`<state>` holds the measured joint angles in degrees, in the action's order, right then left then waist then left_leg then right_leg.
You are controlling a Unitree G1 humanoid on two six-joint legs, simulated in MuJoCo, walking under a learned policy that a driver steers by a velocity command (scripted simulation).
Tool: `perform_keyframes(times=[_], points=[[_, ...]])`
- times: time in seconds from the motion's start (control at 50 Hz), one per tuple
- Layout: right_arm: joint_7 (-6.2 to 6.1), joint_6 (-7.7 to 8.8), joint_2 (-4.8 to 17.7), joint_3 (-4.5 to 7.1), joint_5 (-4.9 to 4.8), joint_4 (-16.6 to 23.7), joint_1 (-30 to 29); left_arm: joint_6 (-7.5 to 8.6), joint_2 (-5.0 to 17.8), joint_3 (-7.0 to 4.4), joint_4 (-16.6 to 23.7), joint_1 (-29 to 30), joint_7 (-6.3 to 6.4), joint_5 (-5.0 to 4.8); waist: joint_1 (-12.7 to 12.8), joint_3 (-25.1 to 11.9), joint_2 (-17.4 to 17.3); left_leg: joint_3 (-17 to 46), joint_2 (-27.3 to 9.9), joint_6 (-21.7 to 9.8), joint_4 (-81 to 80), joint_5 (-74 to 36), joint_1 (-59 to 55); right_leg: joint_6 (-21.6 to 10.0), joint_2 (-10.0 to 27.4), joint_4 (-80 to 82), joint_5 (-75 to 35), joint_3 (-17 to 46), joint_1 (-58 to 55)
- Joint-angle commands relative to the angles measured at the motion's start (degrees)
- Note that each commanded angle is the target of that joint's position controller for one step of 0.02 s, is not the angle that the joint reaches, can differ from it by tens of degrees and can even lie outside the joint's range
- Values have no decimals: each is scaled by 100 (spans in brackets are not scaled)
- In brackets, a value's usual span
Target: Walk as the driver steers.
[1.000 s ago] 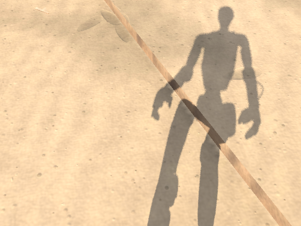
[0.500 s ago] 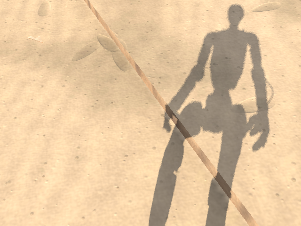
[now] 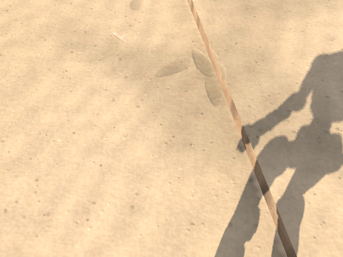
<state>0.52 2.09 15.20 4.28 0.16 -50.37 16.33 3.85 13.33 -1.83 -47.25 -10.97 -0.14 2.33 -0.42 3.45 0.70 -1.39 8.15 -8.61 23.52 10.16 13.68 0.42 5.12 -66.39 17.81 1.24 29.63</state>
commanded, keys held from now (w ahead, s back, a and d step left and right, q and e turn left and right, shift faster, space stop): w+q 0.18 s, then w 0.56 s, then w+e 0.26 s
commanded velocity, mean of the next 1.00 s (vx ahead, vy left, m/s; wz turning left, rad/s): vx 0.50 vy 0.00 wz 0.17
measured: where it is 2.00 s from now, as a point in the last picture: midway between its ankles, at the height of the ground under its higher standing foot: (166, 156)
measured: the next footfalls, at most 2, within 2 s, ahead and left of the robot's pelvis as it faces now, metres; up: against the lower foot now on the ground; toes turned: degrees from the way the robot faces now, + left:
right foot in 0.36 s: +0.39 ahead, -0.11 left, +0.00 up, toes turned +11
left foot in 0.88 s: +0.60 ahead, +0.14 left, +0.00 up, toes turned +13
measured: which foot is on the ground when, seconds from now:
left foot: down 0.00-0.38, up 0.40-0.86, down 0.88-1.00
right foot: up 0.00-0.34, down 0.36-0.88, up 0.90-1.00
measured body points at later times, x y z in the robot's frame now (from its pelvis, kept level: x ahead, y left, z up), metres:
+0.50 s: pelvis +0.29 -0.04 +0.00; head +0.32 -0.05 +0.45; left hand +0.36 +0.24 -0.11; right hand +0.37 -0.31 -0.14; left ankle +0.17 +0.05 -0.65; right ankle +0.35 -0.12 -0.74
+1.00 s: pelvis +0.53 +0.05 +0.00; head +0.55 +0.07 +0.45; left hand +0.48 +0.30 -0.15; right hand +0.71 -0.18 -0.10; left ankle +0.56 +0.13 -0.74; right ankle +0.45 -0.09 -0.66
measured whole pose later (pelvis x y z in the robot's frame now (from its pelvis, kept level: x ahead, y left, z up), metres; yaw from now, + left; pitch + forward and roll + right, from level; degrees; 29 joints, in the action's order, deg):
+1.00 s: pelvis +0.53 +0.05 +0.00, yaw +7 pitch +1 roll +0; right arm 0.1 4.6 12.8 1.5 2.0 -47.0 8.5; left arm 2.8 13.8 -2.7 -55.1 -21.9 -0.4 0.5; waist 2.3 2.1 1.7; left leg -6.4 0.4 -3.5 26.2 10.3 16.7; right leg -4.6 0.4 -61.7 20.5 0.3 19.4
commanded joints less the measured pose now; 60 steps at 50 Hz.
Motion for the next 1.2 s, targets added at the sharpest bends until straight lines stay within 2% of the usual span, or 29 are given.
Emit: perform_keyframes(times=[0.02, 0.14, 0.24, 0.26, 0.3, 0.32, 0.34, 0.36, 0.38, 0.4, 0.42, 0.44, 0.46, 0.48, 0.54, 0.62, 0.68, 0.78, 0.82, 0.84, 0.86, 0.88, 0.9, 0.92, 0.94, 0.96, 1.0, 1.08, 1.2], points=[[-19, 181, 754, 154, -30, 282, 220, -170, 409, -95, 262, -347, -37, 58, 182, -309, -94, 1602, -1476, -798, -1125, -1950, -298, 192, 85, 511, -386, -76, 402], [-31, 148, 808, 165, -27, 201, 937, -180, 481, -68, 737, 1030, -79, 0, -340, -124, -396, 1816, -1338, -433, -1052, -1821, -881, 287, -60, 2047, -1633, -73, 1039], [-102, 146, 775, 130, 60, 130, 1320, -77, 481, 12, 1004, 1712, -133, -49, -582, -61, -494, 1952, -1475, -392, -715, -2493, -1515, 111, -303, 2991, -1734, -170, 930], [-126, 157, 778, 121, 73, 122, 1317, -48, 502, 15, 1034, 1722, -141, -57, -558, -45, -525, 1994, -1546, -349, -667, -2625, -1554, 26, -333, 3173, -1702, -162, 723], [-161, 191, 852, 115, 78, 143, 1074, 7, 622, -25, 918, 1239, -129, -60, -265, -99, -583, 1977, -1630, -170, -460, -3150, -1417, -201, -460, 3568, -1434, -166, -191], [-156, 216, 932, 126, 81, 145, 966, 38, 759, -88, 757, 743, -89, -63, -52, -286, -592, 1909, -1578, -78, -24, -3903, -1389, -321, -633, 3668, -1146, -233, -856], [-124, 235, 968, 123, 75, 121, 883, 95, 880, -155, 508, -53, -31, -59, 332, -668, -399, 1672, -1328, 29, 901, -4207, -1304, -462, -716, 4003, -1193, -297, -1783], [-83, 273, 784, 65, 54, 190, 889, 159, 1153, -237, 377, -901, 55, 27, 682, -1275, -95, 1474, -1060, 127, 2205, -3120, -599, -711, 45, 4060, -724, 478, -3057], [-61, 273, 244, -44, -152, 271, 1620, 133, 1761, -390, 348, -1456, 94, 147, 496, -2125, 1131, 855, -211, 403, 4222, -19, 1003, -1430, 1630, 4267, -136, 3002, -4645], [-88, 248, 567, -9, -13, 162, 1752, 37, 1534, -392, 230, -1272, 20, -18, 342, -2021, 1214, 857, -75, 372, 4881, 1919, 1812, -1689, 1903, 5012, 282, 4408, -4405], [-83, 211, 677, 11, 92, 171, 1256, 13, 1072, -300, 332, -703, -8, -100, 183, -995, 485, 938, -443, 355, 5049, 1403, 2078, -1598, 1664, 5113, 673, 3613, -3510], [-35, 218, 620, -23, 134, 264, 759, 33, 730, -219, 358, -367, -32, -106, 182, -539, 39, 900, -636, 360, 4754, 1012, 2030, -1462, 1358, 5235, 299, 2799, -2853], [3, 199, 541, -33, 140, 334, 548, 57, 613, -177, 297, -289, -25, -82, 94, -308, 125, 827, -792, 372, 4457, 874, 1943, -1307, 1079, 5363, -276, 2201, -2487], [44, 146, 502, -45, 207, 361, 517, 94, 555, -149, 178, -360, -7, -108, -1, -228, 307, 770, -892, 420, 4219, 820, 1784, -1196, 862, 5445, -797, 1765, -2228], [118, 42, 331, -101, 250, 317, 556, 231, 596, -151, -80, -697, -52, -173, -112, -323, 423, 551, -948, 533, 3918, 659, 1717, -1244, 707, 5579, -1890, 1196, -2169], [172, 30, 215, -199, 230, 637, -487, 229, 629, -159, -303, -1004, -64, -201, 41, -17, 370, 178, -1245, 723, 2879, -109, 2261, -1264, 548, 5963, -1964, 708, -2219], [199, 57, 76, -298, 179, 827, -1175, 219, 685, -168, -465, -1276, -69, -217, 214, 41, 381, -65, -1207, 766, 1844, -704, 1983, -1130, 398, 5952, -2325, 363, -2245], [140, 99, 195, -294, 148, 1013, -1782, 173, 795, -176, -706, -1662, -20, -177, 340, 112, 342, -137, -1042, 640, 1064, -606, 1651, -1088, 677, 5558, -2940, 511, -2772], [98, 154, 267, -258, 163, 973, -1573, 133, 884, -196, -745, -1587, 13, -146, 176, 45, 355, -117, -910, 535, 789, -194, 1246, -1038, 747, 5130, -3482, 638, -2939], [62, 196, 338, -215, 182, 825, -1128, 119, 923, -202, -745, -1502, 22, -156, -50, -149, 306, -159, -763, 460, 505, -82, 612, -966, 666, 4629, -3992, 606, -2895], [-1, 271, 502, -131, 241, 531, -308, 109, 861, -179, -741, -1466, 12, -188, -385, -611, 64, -108, -759, 324, 167, -241, -553, -853, 381, 3662, -4053, 395, -2584], [-91, 338, 934, -6, 371, 358, 707, 129, 662, -115, -545, -1349, -2, -239, -784, -1348, -414, 1019, -1860, 37, 30, 283, -2018, -717, 48, 2165, -2676, 169, -1581], [-109, 286, 1496, 141, 406, 328, 981, 107, -25, 29, -419, -2016, 11, -412, -544, -2061, -1633, 3277, -3438, -585, -434, 715, -3404, -496, -817, 336, 933, -371, 260], [-87, 212, 1097, 90, 216, 370, 763, 20, 718, -163, -558, -1764, 78, -233, -551, -1702, -783, 3615, -3353, -587, -748, 1202, -2769, -578, -611, -251, 1124, 108, 678], [-71, 216, 715, -23, 172, 424, 236, 5, 719, -211, -486, -1402, 44, -205, -327, -902, -505, 2759, -3059, -419, -916, 1121, -2033, -617, -351, -250, 599, 252, 741], [-50, 256, 459, -82, 160, 438, -67, -7, 554, -188, -461, -1208, 0, -206, -206, -519, -460, 2089, -2797, -276, -1143, 602, -1436, -592, -172, -64, 234, 231, 609], [-85, 335, 247, -137, 125, 354, -192, -151, 437, -210, -492, -1193, -83, -95, 33, -225, -634, 1165, -2403, 15, -1383, -79, -812, -488, -16, 175, -34, 172, 297], [-105, 499, 338, -87, 51, 161, 97, -324, 248, -218, -308, -778, -204, -61, 157, -158, -485, 351, -2335, 3, -1579, -999, -787, -354, 44, 274, -617, 65, 624], [-126, 476, 329, -89, 87, -78, 442, -325, 123, -125, 165, 445, -323, -57, -11, 162, -477, -633, -2136, 56, -1600, -1560, -874, -280, 11, 1835, -1767, -295, 843]])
